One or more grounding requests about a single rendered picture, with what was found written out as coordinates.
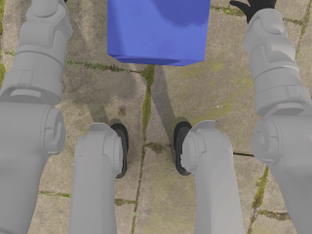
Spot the robot left foot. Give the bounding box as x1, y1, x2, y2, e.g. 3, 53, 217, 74
110, 123, 129, 178

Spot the robot right foot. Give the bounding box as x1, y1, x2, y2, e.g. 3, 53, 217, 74
174, 121, 192, 176

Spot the carton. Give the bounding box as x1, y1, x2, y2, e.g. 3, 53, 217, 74
107, 0, 211, 66

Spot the left robot forearm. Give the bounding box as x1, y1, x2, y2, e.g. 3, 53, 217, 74
0, 0, 73, 106

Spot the robot right hand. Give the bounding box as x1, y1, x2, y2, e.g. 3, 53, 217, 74
229, 0, 277, 24

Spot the left robot upper arm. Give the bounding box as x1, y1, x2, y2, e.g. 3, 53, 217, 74
0, 101, 66, 234

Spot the right robot upper arm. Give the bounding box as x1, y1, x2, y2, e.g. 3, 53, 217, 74
250, 115, 312, 234

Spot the right robot forearm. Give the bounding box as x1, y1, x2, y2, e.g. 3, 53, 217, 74
243, 8, 312, 117

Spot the robot foot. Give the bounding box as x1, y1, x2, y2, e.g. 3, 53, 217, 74
110, 123, 129, 178
174, 121, 192, 176

